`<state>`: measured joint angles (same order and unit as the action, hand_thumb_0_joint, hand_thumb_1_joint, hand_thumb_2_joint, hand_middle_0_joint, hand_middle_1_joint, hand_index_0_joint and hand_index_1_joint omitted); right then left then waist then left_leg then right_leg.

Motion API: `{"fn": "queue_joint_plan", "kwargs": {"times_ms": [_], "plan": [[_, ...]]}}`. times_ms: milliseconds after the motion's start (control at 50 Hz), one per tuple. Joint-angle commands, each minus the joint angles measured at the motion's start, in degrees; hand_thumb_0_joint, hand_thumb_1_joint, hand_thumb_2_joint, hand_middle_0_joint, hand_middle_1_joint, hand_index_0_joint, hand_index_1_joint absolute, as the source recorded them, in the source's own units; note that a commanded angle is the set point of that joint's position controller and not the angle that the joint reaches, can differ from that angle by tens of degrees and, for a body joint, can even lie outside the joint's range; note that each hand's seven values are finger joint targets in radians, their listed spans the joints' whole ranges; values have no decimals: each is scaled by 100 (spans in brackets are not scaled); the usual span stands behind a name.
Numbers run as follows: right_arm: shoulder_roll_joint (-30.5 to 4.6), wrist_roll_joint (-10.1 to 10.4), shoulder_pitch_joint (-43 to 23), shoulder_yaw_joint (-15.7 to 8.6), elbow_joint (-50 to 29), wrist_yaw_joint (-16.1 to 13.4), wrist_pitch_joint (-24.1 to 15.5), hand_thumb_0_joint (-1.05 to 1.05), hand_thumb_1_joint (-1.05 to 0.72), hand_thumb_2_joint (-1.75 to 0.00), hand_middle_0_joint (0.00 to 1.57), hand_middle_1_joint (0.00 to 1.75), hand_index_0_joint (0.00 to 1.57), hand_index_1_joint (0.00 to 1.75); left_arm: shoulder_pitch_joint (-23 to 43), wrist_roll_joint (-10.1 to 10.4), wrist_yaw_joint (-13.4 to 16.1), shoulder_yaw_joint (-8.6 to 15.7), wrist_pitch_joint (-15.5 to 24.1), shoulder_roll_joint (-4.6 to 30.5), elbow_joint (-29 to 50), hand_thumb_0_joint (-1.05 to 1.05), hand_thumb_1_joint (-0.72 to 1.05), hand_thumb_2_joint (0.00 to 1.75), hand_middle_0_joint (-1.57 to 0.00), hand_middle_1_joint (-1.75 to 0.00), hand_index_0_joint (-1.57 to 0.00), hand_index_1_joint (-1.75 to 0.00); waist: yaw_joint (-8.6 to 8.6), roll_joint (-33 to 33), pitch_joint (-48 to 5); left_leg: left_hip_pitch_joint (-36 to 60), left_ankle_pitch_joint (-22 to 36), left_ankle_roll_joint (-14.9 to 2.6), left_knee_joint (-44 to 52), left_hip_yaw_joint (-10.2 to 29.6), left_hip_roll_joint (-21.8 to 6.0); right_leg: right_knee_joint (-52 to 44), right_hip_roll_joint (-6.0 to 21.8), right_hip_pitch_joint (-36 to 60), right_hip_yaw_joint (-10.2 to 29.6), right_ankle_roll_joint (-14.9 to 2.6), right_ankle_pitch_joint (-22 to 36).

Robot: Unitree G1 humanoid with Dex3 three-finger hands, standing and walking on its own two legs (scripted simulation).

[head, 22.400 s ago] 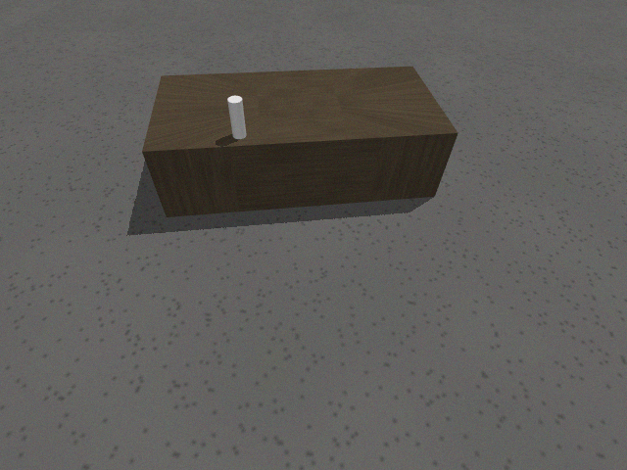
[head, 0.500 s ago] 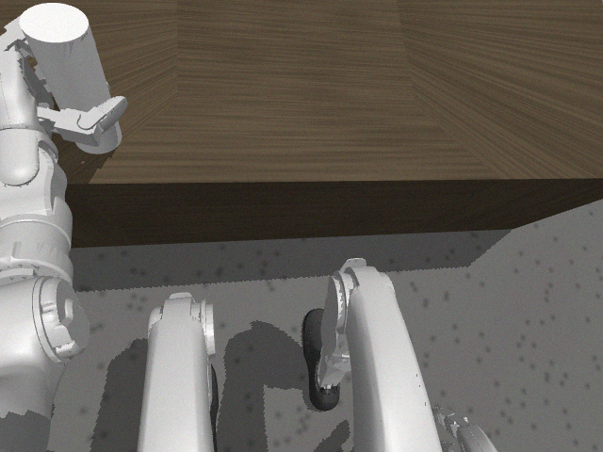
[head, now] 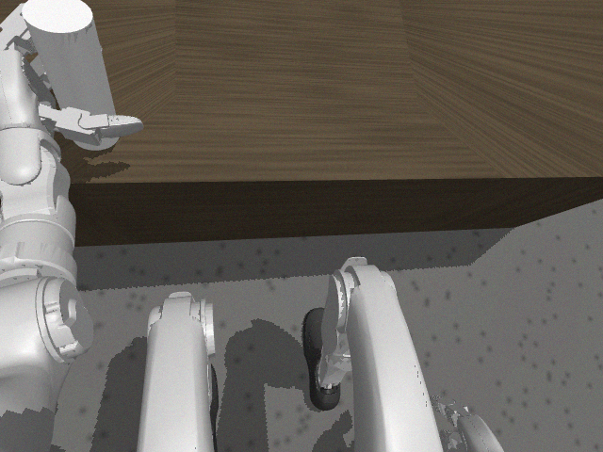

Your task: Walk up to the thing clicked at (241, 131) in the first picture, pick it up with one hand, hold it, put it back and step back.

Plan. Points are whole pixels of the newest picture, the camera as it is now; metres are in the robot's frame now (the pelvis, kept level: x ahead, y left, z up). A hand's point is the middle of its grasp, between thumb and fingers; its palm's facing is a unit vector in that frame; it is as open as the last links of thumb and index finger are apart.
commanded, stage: withdraw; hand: left
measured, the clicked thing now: (80, 83) +0.54 +0.18 +0.01
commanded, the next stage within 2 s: rise in 0.44 s
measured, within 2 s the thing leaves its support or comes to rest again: rests again in 2.00 s
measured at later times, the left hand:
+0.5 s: hand out of the picture +0.57 +0.25 +0.12, palm faces +0.17 -0.98 -0.06, open 16.5 cm
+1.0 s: hand out of the picture +0.51 +0.29 +0.19, palm faces +0.20 -0.90 -0.39, open 17.6 cm
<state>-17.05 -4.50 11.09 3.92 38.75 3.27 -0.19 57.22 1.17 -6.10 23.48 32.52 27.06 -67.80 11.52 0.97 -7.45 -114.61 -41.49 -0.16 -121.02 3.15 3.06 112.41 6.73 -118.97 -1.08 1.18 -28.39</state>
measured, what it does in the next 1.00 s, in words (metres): rises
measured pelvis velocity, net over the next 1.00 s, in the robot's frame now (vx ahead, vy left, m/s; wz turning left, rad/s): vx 0.05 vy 0.00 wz -0.03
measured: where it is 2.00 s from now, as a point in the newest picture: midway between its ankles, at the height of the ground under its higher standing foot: (264, 405)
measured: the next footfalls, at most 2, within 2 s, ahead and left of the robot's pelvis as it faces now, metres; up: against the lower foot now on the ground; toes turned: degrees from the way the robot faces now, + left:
none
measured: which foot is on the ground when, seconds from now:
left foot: down 0.00-1.00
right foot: down 0.00-1.00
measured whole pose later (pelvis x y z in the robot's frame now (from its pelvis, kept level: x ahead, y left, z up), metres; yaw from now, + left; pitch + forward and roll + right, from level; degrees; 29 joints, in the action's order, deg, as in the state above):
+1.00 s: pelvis +0.05 +0.00 +0.23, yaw -2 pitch +24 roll -3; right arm -14.6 0.4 19.5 3.0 39.0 -1.2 2.6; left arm 44.2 -6.0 1.7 19.1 4.1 36.9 -69.8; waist 8.1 0.6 -6.3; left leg -65.3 -33.2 0.0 -74.1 2.4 -1.3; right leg 66.5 2.5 -69.0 -3.3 1.0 -21.7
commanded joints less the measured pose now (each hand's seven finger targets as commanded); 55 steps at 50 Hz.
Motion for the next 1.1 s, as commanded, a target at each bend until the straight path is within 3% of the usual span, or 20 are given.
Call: {"fn": "queue_joint_plan", "kwargs": {"times_ms": [0,40,140,180,340,400,440,460,480,540,560,600,640,700,780,840,900,940,1000,1080], "plan": [[-1168,17,1177,-428,-118,-85,-49,0,-93,-91,20,30,20,30,2139,67,16,-71,365,911,983,0,-47,27,-44,-34,-43,-36,132,782,-3842,1832,852,-103,1803,-220,29,-980,-243,2946,-186,-324,319],[-1195,24,1131,-431,-128,-89,-46,0,-90,-90,20,30,20,30,2232,52,49,28,395,1091,1117,0,-41,28,-32,-28,-31,-29,103,920,-3741,1863,846,-78,1860,-156,14,-934,-225,2735,-196,-339,278],[-1233,46,1224,-436,-182,-125,18,0,-90,-90,20,30,20,30,2583,27,44,158,301,1533,1572,0,-36,24,-20,-20,-19,-21,30,1201,-4367,2452,1168,-42,1957,-137,-3,-977,-207,3034,-152,-360,546],[-1253,72,1325,-453,-194,-160,48,0,-91,-90,20,30,20,30,2702,57,69,402,208,1888,1843,0,-38,21,-18,-17,-17,-18,-28,1240,-4576,2560,1298,-40,2015,-122,-17,-1023,-214,3206,-146,-364,646],[-1244,293,1321,-456,-326,-351,125,0,-91,-90,20,30,20,30,2428,141,-254,607,-470,2550,1571,0,-47,16,-14,-11,-13,-12,-13,956,-4115,2635,740,-146,2640,-90,-84,-1870,-268,3732,-43,-321,168],[-1221,345,1349,-421,-391,-402,101,0,-90,-90,20,30,20,30,2361,240,-514,374,-722,2342,1469,0,-49,13,-12,-10,-12,-10,75,956,-3969,2960,912,-122,2918,-5,-152,-2126,-299,3906,-77,-335,298],[-1208,365,1465,-436,-297,-452,77,0,-89,-90,20,30,20,30,2468,303,-615,419,-843,2470,1577,0,-48,14,-13,-12,-14,-11,23,982,-3931,3234,1035,-116,3058,20,-195,-2288,-336,4042,-84,-347,380],[-1190,376,1453,-409,-318,-458,62,0,-89,-90,20,30,20,30,2051,331,-687,187,-974,2014,902,0,-48,13,-11,-11,-12,-10,110,879,-3594,3284,1038,-92,3170,83,-220,-2385,-333,3917,-103,-354,392],[-1188,381,1449,-425,-333,-474,26,0,-89,-90,20,30,20,30,2235,360,-725,184,-960,2108,1394,0,-47,12,-11,-10,-12,-9,51,926,-3548,3345,1081,-86,3223,91,-247,-2422,-358,3930,-119,-363,406],[-1127,391,1466,-390,-287,-507,-31,0,-80,-88,20,30,20,30,2077,423,-733,188,-989,2014,1184,0,-42,10,-3,-2,-4,-2,36,832,-3141,3354,1195,-81,3340,92,-267,-2610,-370,3988,-122,-369,480],[-1106,406,1441,-429,-468,-508,108,0,-84,-89,20,30,20,30,2133,-412,-421,-40,-1409,2754,1119,0,-47,7,-4,0,-3,-1,-220,1112,-3810,4388,1468,-48,3901,33,-243,-3053,-384,4691,-57,-411,700],[-1084,443,1507,-420,-547,-504,207,0,-82,-89,20,30,20,30,2420,-372,-186,-88,-1684,2497,1450,0,-48,9,-3,0,-1,-1,-145,1300,-3897,4826,1850,45,4120,166,-312,-3160,-438,4701,-116,-406,980],[-1086,453,1502,-441,-471,-516,284,0,-86,-90,20,30,20,30,1920,-582,25,180,-1856,3067,1410,0,-51,8,-5,-1,-3,-3,-386,1339,-3867,5129,2116,74,4369,203,-343,-3307,-475,5045,-149,-389,1116],[-1035,452,1610,-417,-419,-541,382,0,-90,-90,20,30,20,30,1866,-795,326,647,-2033,3848,1593,0,-57,5,-6,-6,-6,-6,-440,1307,-3990,5424,2306,53,4666,161,-363,-3669,-504,5718,-133,-387,1275],[-854,448,1549,-395,-285,-568,308,0,-90,-90,20,30,20,30,1546,-810,612,65,-2256,2816,868,0,-58,4,-5,-5,-5,-5,-162,1120,-2964,5729,1911,25,5268,168,-421,-4365,-554,5806,-187,-357,953],[-921,450,1529,-442,-266,-585,239,0,-90,-90,20,30,20,30,1030,-828,792,-41,-2386,2745,633,0,-60,3,-5,-5,-5,-5,-275,1123,-2648,6248,2137,74,5609,206,-472,-4730,-558,5942,-207,-376,1021],[-866,488,1581,-495,-302,-554,189,0,-90,-90,20,30,20,30,555,-715,806,-482,-2528,1954,697,0,-60,3,-5,-5,-5,-5,-297,1006,-2617,6818,2791,124,5850,102,-471,-5077,-590,6422,-256,-410,1451],[-846,505,1575,-547,-240,-556,143,0,-90,-90,20,30,20,30,-49,-677,836,-582,-2653,1659,527,0,-60,3,-5,-5,-5,-5,-341,832,-2386,6967,2996,131,6042,69,-489,-5314,-608,6664,-279,-409,1605],[-835,561,1532,-625,-317,-585,109,0,-90,-90,20,30,20,30,-767,-565,880,-703,-2768,1359,1080,0,-59,3,-5,-5,-5,-5,-513,684,-2522,7326,3444,149,6336,-9,-477,-5563,-628,7384,-293,-401,2013],[-684,670,1280,-636,-528,-701,66,0,-90,-90,20,30,20,30,-1772,-392,1053,-766,-2939,1087,1843,0,-59,3,-5,-5,-5,-5,-702,429,-2245,7394,3173,94,6817,-140,-405,-6039,-630,8309,-227,-358,2015]]}}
